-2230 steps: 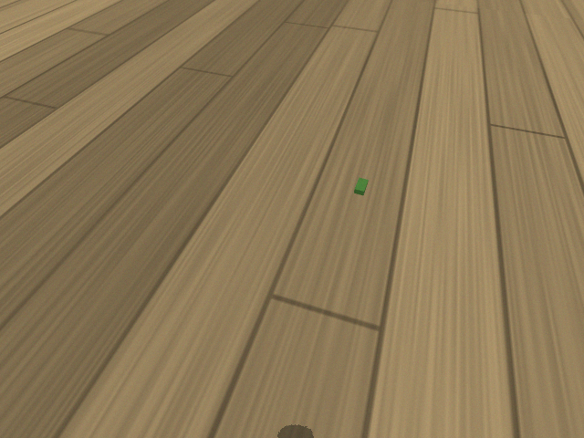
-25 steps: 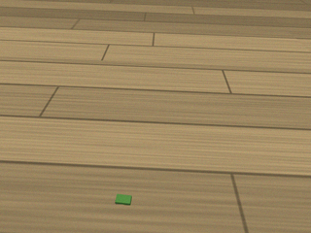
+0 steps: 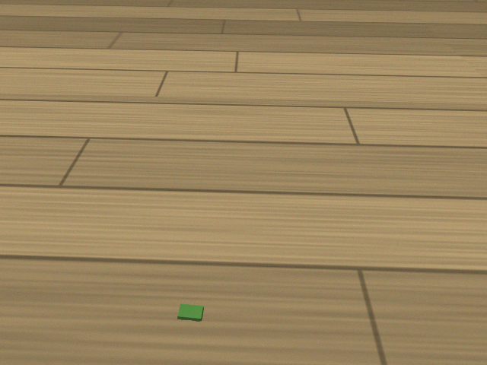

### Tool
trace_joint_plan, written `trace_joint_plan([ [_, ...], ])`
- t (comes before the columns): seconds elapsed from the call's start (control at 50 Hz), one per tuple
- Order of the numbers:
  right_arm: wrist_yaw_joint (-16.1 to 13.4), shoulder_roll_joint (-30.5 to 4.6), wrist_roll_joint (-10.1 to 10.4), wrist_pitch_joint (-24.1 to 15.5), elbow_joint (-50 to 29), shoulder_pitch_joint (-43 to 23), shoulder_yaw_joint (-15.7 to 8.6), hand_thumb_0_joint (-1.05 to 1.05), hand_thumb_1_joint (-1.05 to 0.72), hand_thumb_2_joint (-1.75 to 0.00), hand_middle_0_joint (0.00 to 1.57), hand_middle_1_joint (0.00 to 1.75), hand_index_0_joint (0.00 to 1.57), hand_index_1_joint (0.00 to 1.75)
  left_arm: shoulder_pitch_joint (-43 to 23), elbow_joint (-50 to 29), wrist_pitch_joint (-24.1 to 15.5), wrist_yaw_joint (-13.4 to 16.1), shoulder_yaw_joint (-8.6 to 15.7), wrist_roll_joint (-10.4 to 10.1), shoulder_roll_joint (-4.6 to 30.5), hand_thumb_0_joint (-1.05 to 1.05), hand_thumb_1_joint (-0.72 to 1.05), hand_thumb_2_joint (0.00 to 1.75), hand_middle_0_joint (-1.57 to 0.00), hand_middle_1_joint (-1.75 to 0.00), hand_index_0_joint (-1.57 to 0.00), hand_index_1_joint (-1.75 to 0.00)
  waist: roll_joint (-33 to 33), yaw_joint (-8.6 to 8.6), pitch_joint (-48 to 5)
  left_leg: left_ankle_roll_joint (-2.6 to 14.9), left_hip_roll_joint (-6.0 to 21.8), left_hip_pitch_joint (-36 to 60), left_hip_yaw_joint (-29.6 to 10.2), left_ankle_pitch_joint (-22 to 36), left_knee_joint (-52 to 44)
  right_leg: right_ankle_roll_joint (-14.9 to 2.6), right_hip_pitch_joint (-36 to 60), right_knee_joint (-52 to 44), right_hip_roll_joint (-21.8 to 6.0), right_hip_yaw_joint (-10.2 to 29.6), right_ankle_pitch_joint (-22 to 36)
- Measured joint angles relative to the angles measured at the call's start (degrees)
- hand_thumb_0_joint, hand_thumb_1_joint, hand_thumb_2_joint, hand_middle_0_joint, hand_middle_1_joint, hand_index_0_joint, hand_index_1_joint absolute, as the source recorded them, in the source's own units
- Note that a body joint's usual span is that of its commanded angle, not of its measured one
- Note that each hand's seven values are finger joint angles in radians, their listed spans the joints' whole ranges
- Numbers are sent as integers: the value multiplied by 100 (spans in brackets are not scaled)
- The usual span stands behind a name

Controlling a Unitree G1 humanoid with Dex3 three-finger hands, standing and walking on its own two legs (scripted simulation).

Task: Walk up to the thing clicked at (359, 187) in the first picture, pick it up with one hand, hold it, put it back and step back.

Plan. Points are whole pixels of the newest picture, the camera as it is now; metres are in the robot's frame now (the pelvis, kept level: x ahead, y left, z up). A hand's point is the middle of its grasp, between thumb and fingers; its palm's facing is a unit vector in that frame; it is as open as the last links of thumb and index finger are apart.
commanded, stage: stand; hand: left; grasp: from above
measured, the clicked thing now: (191, 312) +0.49 +0.21 -0.77
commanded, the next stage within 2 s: step back in 1.36 s
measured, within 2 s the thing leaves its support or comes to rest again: neither
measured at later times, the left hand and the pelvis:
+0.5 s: hand out of the picture +0.08 +0.23 -0.16, palm faces +0.00 -0.94 -0.34, open 7.4 cm; pelvis +0.01 -0.01 +0.00, yaw +0 degrees
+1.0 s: hand out of the picture +0.09 +0.23 -0.16, palm faces -0.02 -0.94 -0.34, open 7.4 cm; pelvis +0.02 -0.01 +0.00, yaw +0 degrees
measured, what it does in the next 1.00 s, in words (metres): stands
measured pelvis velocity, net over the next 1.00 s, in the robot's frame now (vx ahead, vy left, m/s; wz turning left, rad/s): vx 0.02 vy -0.01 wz -0.01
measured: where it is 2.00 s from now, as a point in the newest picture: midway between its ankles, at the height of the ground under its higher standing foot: outside the picture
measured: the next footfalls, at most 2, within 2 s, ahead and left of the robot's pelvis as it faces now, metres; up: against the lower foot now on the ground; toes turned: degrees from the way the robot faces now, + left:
right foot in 2.00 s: -0.06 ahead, -0.10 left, +0.00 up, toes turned -1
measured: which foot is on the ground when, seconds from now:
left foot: down 0.00-1.00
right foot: down 0.00-1.00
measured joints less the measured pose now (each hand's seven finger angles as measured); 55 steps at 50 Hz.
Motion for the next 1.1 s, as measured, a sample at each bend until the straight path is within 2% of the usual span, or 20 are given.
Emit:
trace_joint_plan([
  [0.4,19,-58,25,-34,45,-87,94,1,-91,-90,21,30,20,30,-228,11,-24,-61,-7,-31,75,0,90,90,-20,-30,-20,-30,-8,-39,-18,-66,75,32,-3,29,-134,-63,9,-99,74,-6,17],
  [1.1,58,-132,46,-49,67,-218,132,1,-91,-90,21,30,20,30,-242,-20,-49,-108,-63,-74,172,0,90,90,-20,-30,-20,-30,-40,-44,-47,-104,114,80,36,-12,-270,-98,-5,-141,109,25,-58],
])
